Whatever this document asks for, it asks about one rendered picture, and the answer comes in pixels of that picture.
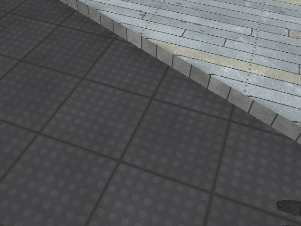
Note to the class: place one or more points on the right robot hand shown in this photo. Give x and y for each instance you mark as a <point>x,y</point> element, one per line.
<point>291,207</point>

